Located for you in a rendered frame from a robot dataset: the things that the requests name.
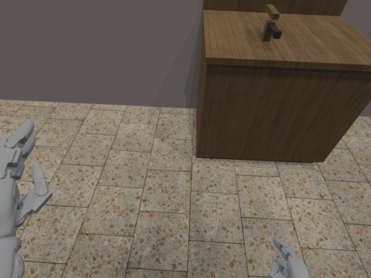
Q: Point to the right robot hand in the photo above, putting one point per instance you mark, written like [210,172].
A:
[294,266]

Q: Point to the left robot hand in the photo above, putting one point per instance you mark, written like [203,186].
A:
[13,152]

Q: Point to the left robot forearm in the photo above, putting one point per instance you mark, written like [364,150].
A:
[11,264]

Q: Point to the counter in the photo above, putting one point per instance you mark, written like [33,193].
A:
[280,100]

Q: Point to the tap lever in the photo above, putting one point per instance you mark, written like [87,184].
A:
[276,33]

